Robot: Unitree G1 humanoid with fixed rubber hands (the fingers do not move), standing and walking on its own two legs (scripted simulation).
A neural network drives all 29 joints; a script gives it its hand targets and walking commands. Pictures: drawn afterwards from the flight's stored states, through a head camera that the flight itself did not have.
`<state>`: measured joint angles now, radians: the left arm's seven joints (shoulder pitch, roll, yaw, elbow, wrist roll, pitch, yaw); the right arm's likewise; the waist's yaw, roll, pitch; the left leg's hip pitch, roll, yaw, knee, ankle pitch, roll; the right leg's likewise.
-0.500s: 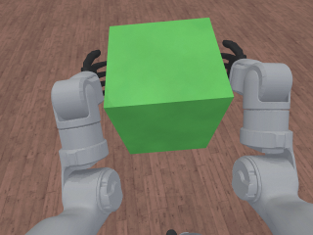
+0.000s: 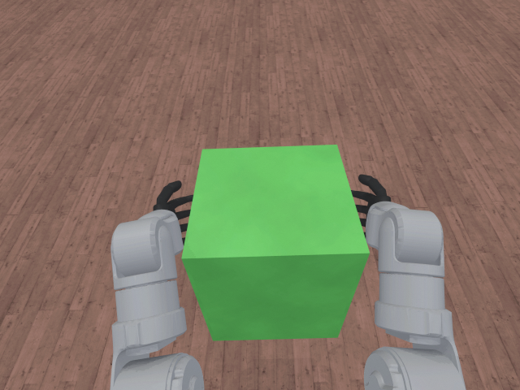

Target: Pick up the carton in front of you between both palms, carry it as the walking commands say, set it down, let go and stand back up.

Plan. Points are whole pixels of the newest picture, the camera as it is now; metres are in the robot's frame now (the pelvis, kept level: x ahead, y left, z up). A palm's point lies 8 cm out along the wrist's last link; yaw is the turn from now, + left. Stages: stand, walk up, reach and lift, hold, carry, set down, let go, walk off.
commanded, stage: carry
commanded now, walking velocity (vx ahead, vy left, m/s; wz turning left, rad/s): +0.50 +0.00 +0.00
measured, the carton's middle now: (272, 246) +0.34 +0.00 +0.02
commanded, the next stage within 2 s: none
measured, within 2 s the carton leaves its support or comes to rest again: neither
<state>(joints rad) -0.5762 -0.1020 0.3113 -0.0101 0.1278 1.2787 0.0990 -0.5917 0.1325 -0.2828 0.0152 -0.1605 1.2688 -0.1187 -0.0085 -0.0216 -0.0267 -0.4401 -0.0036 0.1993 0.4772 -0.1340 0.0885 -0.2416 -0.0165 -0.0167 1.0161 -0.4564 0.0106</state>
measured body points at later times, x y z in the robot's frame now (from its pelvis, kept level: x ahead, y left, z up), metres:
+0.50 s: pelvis +0.32 -0.03 +0.01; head +0.28 -0.04 +0.46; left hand +0.58 +0.13 +0.10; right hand +0.60 -0.17 +0.09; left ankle +0.27 +0.09 -0.66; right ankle +0.34 -0.10 -0.73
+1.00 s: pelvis +0.50 +0.01 +0.00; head +0.50 +0.01 +0.45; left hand +0.79 +0.15 +0.08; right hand +0.78 -0.15 +0.08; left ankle +0.55 +0.10 -0.73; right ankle +0.37 -0.11 -0.73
